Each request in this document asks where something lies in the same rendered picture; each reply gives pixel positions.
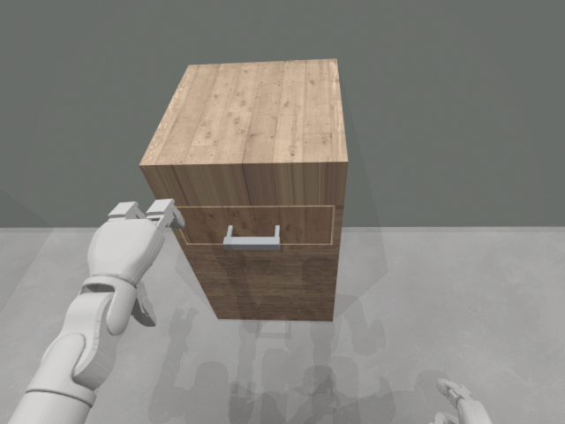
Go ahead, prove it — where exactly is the left robot hand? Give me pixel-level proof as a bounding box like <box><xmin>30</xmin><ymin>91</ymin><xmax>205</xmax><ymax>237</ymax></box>
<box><xmin>87</xmin><ymin>199</ymin><xmax>185</xmax><ymax>327</ymax></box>

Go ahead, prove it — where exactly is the drawer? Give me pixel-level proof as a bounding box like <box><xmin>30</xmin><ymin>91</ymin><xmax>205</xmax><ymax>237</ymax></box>
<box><xmin>176</xmin><ymin>205</ymin><xmax>333</xmax><ymax>244</ymax></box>

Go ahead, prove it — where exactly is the cabinet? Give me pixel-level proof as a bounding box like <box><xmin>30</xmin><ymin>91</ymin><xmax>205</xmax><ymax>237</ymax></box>
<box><xmin>139</xmin><ymin>58</ymin><xmax>348</xmax><ymax>322</ymax></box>

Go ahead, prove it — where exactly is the left robot forearm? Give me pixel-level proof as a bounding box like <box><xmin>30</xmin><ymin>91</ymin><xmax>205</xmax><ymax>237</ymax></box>
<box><xmin>8</xmin><ymin>276</ymin><xmax>138</xmax><ymax>424</ymax></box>

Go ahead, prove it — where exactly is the handle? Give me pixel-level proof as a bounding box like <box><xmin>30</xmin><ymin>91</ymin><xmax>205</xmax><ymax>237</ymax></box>
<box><xmin>223</xmin><ymin>225</ymin><xmax>281</xmax><ymax>250</ymax></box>

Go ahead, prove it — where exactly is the right robot hand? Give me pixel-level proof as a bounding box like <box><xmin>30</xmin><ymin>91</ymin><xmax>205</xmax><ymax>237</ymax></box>
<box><xmin>429</xmin><ymin>378</ymin><xmax>493</xmax><ymax>424</ymax></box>

